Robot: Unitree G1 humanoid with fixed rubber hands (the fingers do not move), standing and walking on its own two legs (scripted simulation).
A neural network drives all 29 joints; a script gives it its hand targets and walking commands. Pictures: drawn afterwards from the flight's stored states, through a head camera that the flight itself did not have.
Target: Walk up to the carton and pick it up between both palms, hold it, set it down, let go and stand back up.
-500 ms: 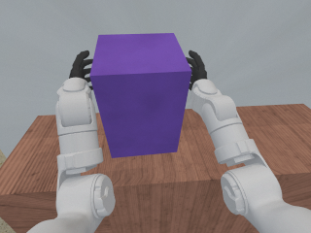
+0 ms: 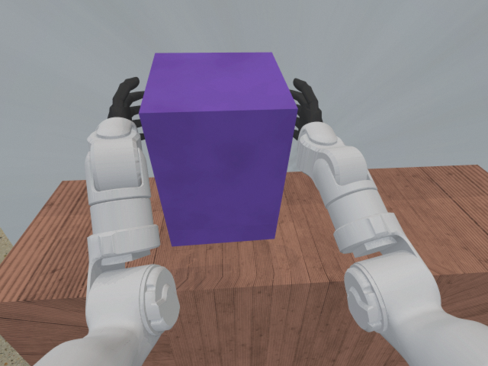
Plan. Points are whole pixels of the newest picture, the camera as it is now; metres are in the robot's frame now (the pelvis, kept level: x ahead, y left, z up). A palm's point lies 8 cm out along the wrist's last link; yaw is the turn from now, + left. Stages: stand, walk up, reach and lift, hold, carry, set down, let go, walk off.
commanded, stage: hold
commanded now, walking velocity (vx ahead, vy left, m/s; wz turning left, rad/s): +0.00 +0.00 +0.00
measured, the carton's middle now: (219, 153) +0.38 +0.02 +0.23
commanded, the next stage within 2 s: set down in 0.42 s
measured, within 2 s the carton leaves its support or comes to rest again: neither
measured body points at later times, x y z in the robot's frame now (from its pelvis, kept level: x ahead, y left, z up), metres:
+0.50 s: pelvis +0.00 +0.00 +0.00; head -0.09 +0.03 +0.44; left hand +0.37 +0.16 +0.30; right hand +0.37 -0.11 +0.28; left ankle +0.04 +0.12 -0.75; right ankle +0.01 -0.08 -0.75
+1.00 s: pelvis +0.01 +0.01 +0.00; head -0.04 +0.04 +0.45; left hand +0.39 +0.17 +0.23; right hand +0.40 -0.11 +0.21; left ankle +0.04 +0.12 -0.75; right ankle +0.01 -0.08 -0.75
